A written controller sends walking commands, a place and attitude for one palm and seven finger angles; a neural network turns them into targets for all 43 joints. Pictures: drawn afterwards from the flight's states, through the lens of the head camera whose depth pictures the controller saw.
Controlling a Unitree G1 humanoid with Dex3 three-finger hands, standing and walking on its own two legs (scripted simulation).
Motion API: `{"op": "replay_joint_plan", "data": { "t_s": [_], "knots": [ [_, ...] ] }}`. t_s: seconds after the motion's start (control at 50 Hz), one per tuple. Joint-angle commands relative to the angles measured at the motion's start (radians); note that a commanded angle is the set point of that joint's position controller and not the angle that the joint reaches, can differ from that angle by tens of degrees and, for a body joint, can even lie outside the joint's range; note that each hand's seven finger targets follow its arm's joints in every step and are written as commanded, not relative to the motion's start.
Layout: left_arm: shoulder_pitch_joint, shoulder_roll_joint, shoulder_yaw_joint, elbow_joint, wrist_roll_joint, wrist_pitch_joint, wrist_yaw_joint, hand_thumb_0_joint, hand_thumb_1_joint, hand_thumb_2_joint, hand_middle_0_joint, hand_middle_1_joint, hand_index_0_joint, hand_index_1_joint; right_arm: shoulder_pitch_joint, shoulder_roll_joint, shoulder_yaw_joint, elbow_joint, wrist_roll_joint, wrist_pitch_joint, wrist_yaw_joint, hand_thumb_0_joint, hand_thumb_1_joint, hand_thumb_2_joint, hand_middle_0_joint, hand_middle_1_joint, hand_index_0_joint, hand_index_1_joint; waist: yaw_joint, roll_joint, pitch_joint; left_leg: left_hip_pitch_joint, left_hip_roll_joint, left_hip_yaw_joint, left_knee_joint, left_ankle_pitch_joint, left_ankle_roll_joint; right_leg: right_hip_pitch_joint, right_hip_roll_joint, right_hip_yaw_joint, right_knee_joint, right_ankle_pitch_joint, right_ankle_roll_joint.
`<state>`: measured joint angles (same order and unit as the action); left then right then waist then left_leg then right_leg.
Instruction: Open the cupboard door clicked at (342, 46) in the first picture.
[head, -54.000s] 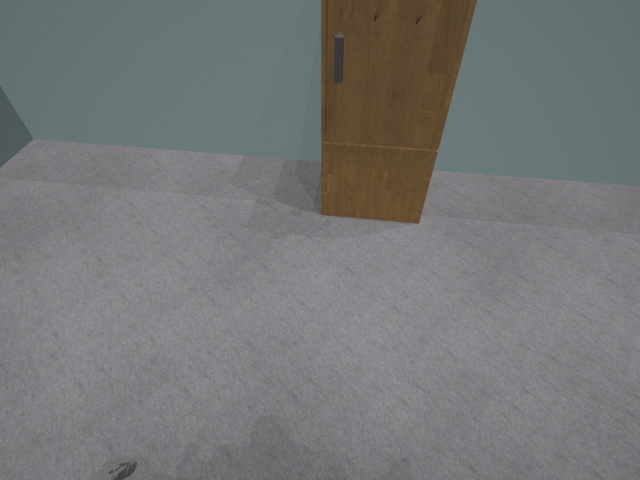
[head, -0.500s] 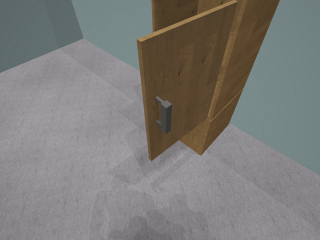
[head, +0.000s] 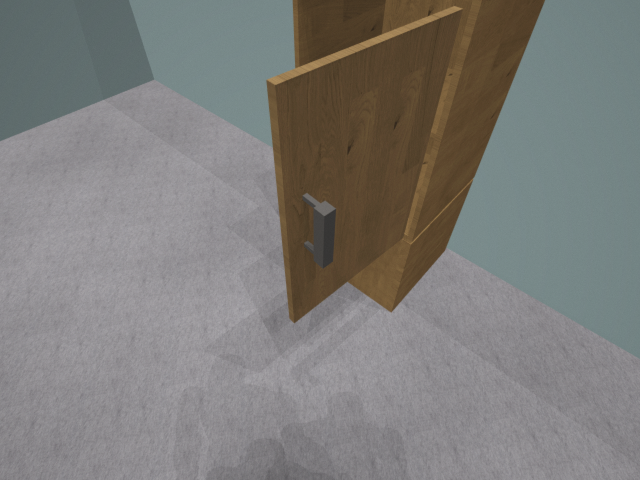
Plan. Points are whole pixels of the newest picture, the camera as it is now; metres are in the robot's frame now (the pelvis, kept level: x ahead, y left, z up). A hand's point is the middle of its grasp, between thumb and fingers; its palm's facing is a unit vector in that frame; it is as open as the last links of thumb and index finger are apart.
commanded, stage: look to check the result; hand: left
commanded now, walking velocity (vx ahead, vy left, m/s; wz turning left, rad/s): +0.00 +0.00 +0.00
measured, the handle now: (316, 230) +0.52 +0.04 -0.03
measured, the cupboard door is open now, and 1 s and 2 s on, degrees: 84 84 84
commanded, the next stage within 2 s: stand and wait in 0.52 s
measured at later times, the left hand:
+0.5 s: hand out of the picture -0.01 +0.16 -0.18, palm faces +0.04 -0.98 -0.19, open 7.3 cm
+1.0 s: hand out of the picture +0.02 +0.17 -0.17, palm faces +0.02 -0.97 -0.23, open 7.3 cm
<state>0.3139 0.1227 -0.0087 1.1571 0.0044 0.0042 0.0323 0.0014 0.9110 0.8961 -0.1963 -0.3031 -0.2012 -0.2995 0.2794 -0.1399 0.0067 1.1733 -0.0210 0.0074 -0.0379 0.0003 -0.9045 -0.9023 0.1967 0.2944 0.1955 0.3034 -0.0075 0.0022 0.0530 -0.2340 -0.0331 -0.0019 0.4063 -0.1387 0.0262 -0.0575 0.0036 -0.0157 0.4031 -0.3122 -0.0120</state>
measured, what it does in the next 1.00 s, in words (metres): stands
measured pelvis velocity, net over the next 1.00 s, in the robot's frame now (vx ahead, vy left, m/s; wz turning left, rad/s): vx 0.02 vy -0.02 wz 0.00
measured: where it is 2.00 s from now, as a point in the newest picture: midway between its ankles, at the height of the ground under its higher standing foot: outside the picture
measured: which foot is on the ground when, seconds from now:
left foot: down 0.00-1.00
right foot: down 0.00-1.00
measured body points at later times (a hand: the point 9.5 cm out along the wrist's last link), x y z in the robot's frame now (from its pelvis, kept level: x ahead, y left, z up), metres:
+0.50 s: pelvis +0.01 -0.01 +0.00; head +0.03 -0.01 +0.45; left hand -0.01 +0.21 -0.16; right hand +0.02 -0.24 -0.16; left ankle +0.05 +0.10 -0.74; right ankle -0.06 -0.11 -0.74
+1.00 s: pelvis +0.02 -0.02 +0.00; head +0.04 -0.02 +0.45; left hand +0.02 +0.22 -0.15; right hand +0.05 -0.26 -0.16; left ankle +0.05 +0.10 -0.74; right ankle -0.06 -0.11 -0.74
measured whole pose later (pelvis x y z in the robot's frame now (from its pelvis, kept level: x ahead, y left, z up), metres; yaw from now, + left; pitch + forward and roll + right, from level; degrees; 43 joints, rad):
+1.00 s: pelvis +0.02 -0.02 +0.00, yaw +0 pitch -1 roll +1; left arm 0.25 0.19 0.00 1.14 0.01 -0.01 0.03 0.00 0.91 0.90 -0.20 -0.30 -0.20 -0.30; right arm 0.18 -0.21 0.00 1.16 -0.02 0.00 -0.04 0.00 -0.90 -0.90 0.20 0.29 0.20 0.30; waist 0.00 0.00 0.07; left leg -0.20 -0.02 -0.02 0.39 -0.16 0.00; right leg -0.01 0.02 -0.02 0.35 -0.32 -0.04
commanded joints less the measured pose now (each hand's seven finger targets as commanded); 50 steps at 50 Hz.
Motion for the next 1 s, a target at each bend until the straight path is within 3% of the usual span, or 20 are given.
{"op": "replay_joint_plan", "data": {
  "t_s": [0.0, 0.24, 0.48, 0.54, 0.98],
  "knots": [
    [0.098, 0.104, 0.020, -0.009, -0.001, -0.013, 0.010, 0.000, 0.900, 0.900, -0.200, -0.300, -0.200, -0.300, 0.047, -0.092, -0.017, -0.026, 0.004, -0.007, -0.006, 0.000, -0.900, -0.900, 0.200, 0.300, 0.200, 0.300, 0.002, -0.011, 0.058, 0.052, 0.104, -0.110, -0.063, 0.029, 0.021, -0.142, -0.090, 0.072, -0.101, 0.047, -0.030],
    [0.105, 0.101, 0.023, -0.009, 0.000, -0.018, 0.013, 0.000, 0.900, 0.900, -0.200, -0.300, -0.200, -0.300, 0.035, -0.100, -0.021, -0.028, 0.005, -0.014, -0.009, 0.000, -0.900, -0.900, 0.200, 0.300, 0.200, 0.300, 0.004, -0.008, 0.028, 0.082, 0.110, -0.109, -0.039, 0.118, 0.028, -0.120, -0.094, 0.068, -0.095, 0.120, -0.027],
    [0.071, 0.140, 0.030, -0.024, 0.002, -0.023, 0.011, 0.000, 0.900, 0.900, -0.200, -0.300, -0.200, -0.300, -0.007, -0.137, -0.025, -0.038, 0.007, -0.016, -0.008, 0.000, -0.900, -0.900, 0.200, 0.300, 0.200, 0.300, 0.006, -0.017, 0.049, 0.076, 0.111, -0.109, -0.040, 0.128, 0.026, -0.107, -0.096, 0.067, -0.112, 0.144, -0.028],
    [0.060, 0.147, 0.030, -0.026, 0.001, -0.025, 0.010, 0.000, 0.900, 0.900, -0.200, -0.300, -0.200, -0.300, -0.017, -0.143, -0.027, -0.040, 0.005, -0.018, -0.007, 0.000, -0.900, -0.900, 0.200, 0.300, 0.200, 0.300, 0.004, -0.020, 0.020, 0.095, 0.112, -0.106, -0.034, 0.148, 0.023, -0.094, -0.102, 0.074, -0.111, 0.182, -0.027],
    [0.001, 0.202, 0.039, -0.044, 0.000, -0.026, 0.006, 0.000, 0.900, 0.900, -0.200, -0.300, -0.200, -0.300, -0.070, -0.195, -0.026, -0.051, 0.007, -0.019, -0.006, 0.000, -0.900, -0.900, 0.200, 0.300, 0.200, 0.300, 0.008, -0.022, 0.001, 0.113, 0.119, -0.101, -0.033, 0.193, 0.018, -0.053, -0.109, 0.071, -0.124, 0.266, -0.023]
  ]
}}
